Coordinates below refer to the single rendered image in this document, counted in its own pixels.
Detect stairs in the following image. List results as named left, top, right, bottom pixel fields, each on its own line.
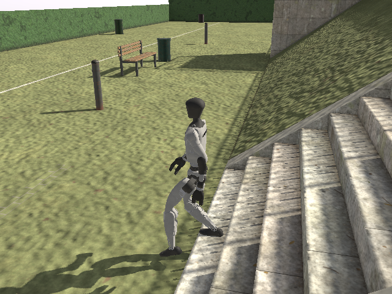
left=174, top=86, right=392, bottom=294

